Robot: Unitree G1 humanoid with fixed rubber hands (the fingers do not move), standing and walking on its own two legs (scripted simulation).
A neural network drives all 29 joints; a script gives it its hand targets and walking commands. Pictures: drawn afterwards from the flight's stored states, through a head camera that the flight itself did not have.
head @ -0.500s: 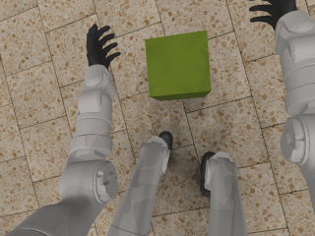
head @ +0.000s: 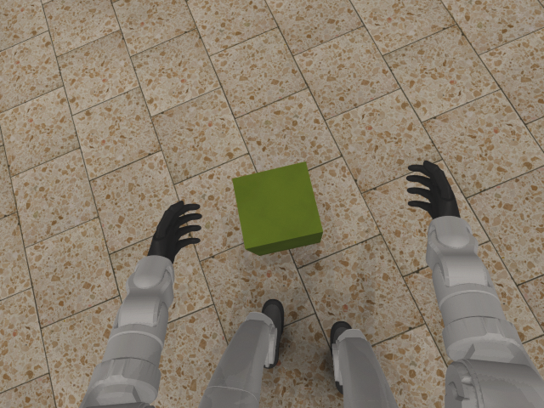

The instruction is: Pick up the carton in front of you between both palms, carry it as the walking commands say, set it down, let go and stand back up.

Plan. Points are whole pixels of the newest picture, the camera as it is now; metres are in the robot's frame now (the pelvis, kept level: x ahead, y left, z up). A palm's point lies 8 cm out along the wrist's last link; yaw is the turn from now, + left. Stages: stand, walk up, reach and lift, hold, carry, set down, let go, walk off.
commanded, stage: let go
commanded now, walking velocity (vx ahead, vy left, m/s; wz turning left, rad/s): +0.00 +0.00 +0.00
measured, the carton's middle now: (280, 213) +0.46 +0.11 -0.59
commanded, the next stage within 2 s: stand in 1.04 s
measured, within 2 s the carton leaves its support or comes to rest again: neither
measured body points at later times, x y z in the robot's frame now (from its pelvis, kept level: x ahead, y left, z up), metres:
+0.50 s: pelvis +0.06 +0.00 +0.06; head +0.11 +0.01 +0.51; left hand +0.21 +0.25 -0.02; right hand +0.27 -0.21 -0.02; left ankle +0.06 +0.11 -0.68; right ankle +0.02 -0.12 -0.68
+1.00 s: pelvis +0.04 -0.01 +0.06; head +0.03 +0.00 +0.51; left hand +0.20 +0.24 -0.01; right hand +0.24 -0.23 -0.01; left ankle +0.06 +0.11 -0.68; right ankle +0.02 -0.12 -0.68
